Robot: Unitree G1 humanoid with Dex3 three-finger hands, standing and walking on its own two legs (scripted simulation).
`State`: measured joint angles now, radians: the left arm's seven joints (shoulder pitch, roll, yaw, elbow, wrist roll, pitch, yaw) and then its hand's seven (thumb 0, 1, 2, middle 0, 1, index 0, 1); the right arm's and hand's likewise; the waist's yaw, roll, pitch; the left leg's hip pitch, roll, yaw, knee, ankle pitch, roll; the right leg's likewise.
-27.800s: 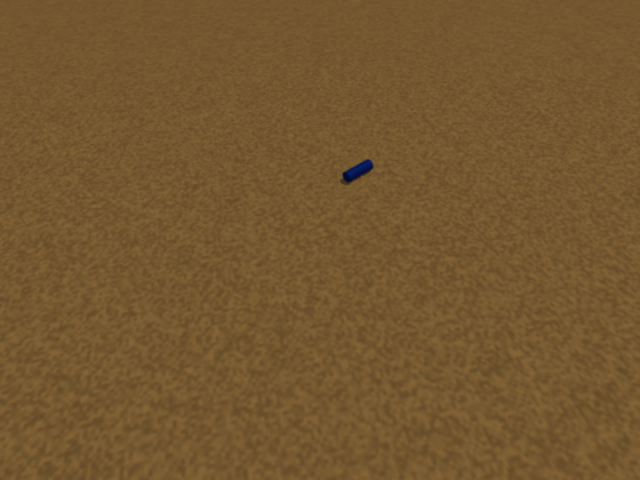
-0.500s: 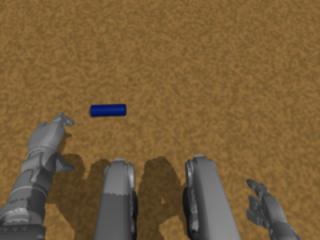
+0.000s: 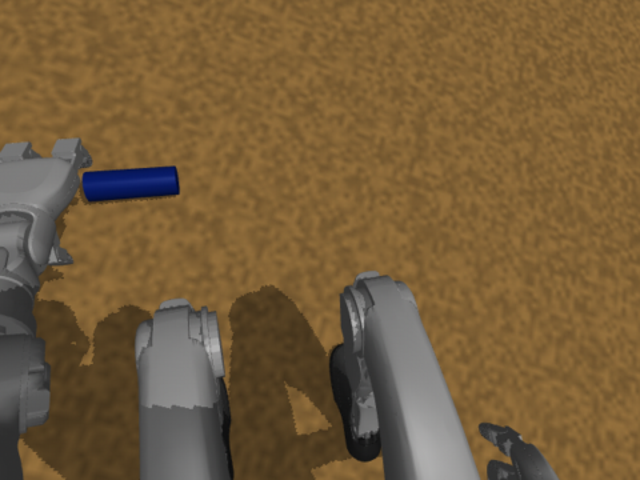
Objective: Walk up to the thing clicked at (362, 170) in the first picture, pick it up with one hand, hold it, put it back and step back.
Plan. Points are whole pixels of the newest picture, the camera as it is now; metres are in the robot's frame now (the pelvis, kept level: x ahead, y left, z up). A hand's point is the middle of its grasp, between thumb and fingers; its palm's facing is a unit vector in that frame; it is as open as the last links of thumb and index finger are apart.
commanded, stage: rise first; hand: left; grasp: from above
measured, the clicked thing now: (133, 183) +0.57 +0.25 -0.35
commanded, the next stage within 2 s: none
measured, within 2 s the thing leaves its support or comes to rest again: neither
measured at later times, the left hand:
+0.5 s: hand (78, 194) +0.50 +0.28 -0.20, palm faces -0.46 -0.01 -0.89, open 14.1 cm
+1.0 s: hand (86, 190) +0.51 +0.28 -0.22, palm faces -0.47 -0.03 -0.88, open 14.0 cm
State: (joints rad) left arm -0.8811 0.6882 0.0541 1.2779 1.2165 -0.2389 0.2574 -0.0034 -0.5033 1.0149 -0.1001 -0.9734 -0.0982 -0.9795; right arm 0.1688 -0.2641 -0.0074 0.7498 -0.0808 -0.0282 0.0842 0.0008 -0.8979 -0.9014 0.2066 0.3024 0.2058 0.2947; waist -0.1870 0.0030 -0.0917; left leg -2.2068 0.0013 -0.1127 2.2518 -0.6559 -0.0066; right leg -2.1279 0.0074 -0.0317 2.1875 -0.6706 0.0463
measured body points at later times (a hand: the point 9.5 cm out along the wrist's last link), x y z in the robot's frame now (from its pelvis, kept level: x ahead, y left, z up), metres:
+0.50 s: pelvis +0.01 +0.00 -0.04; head +0.26 +0.07 +0.33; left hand +0.52 +0.28 -0.15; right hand +0.04 -0.27 -0.14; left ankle +0.09 +0.12 -0.34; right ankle +0.10 -0.14 -0.34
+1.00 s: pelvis +0.01 +0.00 -0.05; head +0.27 +0.07 +0.31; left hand +0.53 +0.28 -0.17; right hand +0.03 -0.27 -0.14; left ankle +0.09 +0.12 -0.34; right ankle +0.10 -0.14 -0.34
